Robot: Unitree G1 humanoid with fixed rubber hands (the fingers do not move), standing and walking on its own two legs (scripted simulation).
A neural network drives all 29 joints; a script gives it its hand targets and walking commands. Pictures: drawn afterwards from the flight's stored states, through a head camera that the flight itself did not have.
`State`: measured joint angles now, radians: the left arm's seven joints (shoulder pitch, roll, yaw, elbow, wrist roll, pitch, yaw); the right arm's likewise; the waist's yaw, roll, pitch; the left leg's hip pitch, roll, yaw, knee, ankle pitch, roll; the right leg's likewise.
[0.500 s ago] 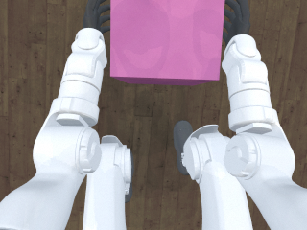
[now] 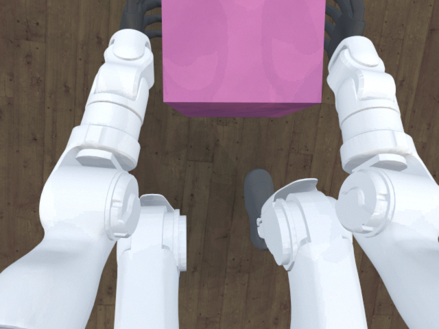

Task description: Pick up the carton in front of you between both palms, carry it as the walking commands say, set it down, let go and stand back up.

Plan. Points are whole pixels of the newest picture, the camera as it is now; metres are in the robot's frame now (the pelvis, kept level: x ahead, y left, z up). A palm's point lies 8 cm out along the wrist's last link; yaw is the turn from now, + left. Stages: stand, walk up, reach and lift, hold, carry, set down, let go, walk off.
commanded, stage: set down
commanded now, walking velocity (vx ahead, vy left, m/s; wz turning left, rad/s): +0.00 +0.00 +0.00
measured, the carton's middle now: (237, 53) +0.53 -0.08 -0.23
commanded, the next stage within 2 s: let go in 2.00 s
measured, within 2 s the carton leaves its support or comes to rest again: rests again in 0.72 s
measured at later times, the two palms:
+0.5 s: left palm (140, 36) +0.54 +0.08 -0.18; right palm (344, 44) +0.51 -0.23 -0.16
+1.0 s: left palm (104, 30) +0.56 +0.13 -0.18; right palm (352, 62) +0.49 -0.26 -0.18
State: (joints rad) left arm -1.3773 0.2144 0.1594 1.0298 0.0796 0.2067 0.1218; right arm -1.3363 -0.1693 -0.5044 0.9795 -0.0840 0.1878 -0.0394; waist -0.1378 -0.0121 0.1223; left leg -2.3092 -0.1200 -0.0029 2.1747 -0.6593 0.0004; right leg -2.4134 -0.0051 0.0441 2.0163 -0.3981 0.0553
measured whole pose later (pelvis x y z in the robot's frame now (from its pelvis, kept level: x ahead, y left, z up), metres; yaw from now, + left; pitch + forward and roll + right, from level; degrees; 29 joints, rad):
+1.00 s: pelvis -0.01 -0.01 -0.01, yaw +0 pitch +39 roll -2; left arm -1.46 0.43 -0.07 1.10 -0.18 0.07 0.06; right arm -1.35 -0.34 -0.30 1.18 0.21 -0.02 -0.09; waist -0.10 -0.02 0.32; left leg -2.23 -0.12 -0.04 2.23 -0.68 -0.03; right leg -2.33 -0.01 0.01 2.06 -0.41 0.03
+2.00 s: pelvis +0.03 -0.02 +0.23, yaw +0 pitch +46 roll +1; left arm -1.13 0.34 0.20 0.94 0.01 0.16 -0.04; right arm -0.93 -0.15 -0.35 0.70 0.03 0.15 -0.08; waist -0.12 0.03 -0.10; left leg -1.66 -0.07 -0.04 1.34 -0.48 -0.02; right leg -1.75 0.00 0.03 1.24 -0.29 0.01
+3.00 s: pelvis +0.13 -0.01 +0.39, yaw -2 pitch +0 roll -1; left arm 0.21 0.20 0.05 0.46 0.01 0.06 -0.06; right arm 0.24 -0.22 -0.03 0.41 0.01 0.07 0.07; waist -0.01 0.03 0.07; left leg -0.11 -0.02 -0.06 0.44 -0.33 0.01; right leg -0.23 0.02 0.03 0.42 -0.19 0.01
